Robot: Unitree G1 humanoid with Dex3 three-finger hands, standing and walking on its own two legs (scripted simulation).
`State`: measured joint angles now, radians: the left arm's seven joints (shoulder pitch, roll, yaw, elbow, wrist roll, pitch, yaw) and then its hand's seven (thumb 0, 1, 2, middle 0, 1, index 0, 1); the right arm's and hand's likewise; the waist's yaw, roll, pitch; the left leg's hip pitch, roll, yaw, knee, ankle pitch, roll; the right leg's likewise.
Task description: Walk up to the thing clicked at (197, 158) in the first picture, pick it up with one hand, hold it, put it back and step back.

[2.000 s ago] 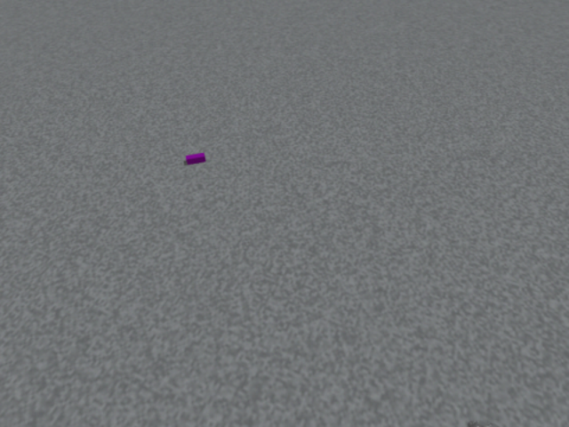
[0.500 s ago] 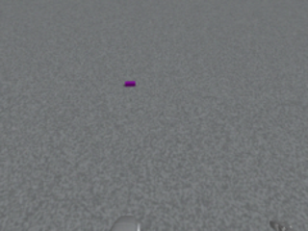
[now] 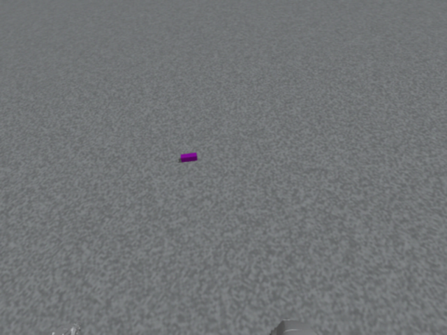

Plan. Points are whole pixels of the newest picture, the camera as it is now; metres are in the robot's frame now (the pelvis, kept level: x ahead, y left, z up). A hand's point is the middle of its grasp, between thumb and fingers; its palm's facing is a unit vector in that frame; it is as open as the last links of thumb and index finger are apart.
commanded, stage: walk up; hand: left
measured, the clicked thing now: (189, 157) +1.17 +0.26 -0.74
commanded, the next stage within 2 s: none
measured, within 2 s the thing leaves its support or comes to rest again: neither
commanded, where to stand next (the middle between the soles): +0.80 +0.02 m, yaw +0 degrees
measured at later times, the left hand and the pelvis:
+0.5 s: hand (100, 289) +0.24 +0.31 -0.15, palm faces -0.02 -0.94 -0.33, open 7.4 cm; pelvis +0.21 +0.03 +0.01, yaw +1 degrees
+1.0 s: hand (133, 189) +0.48 +0.27 -0.10, palm faces -0.02 -0.92 -0.40, open 7.3 cm; pelvis +0.40 -0.01 +0.02, yaw +0 degrees
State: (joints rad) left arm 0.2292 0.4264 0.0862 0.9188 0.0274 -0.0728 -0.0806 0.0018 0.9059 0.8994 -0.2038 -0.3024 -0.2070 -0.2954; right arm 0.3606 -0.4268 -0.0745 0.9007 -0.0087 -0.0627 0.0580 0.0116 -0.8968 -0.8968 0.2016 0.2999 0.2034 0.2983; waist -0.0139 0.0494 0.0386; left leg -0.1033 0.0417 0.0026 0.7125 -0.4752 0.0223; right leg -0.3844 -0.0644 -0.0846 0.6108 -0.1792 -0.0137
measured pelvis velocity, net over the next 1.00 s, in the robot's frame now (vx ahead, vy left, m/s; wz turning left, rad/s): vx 0.40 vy -0.01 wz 0.01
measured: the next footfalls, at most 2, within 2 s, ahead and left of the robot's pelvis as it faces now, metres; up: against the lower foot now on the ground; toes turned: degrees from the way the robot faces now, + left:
left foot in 0.34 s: +0.31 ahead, +0.14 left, +0.00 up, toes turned +8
right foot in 0.78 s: +0.48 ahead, -0.13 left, +0.00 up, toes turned -5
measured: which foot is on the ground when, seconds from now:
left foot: up 0.00-0.32, down 0.34-0.80, up 0.82-1.00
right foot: down 0.00-0.38, up 0.40-0.76, down 0.78-1.00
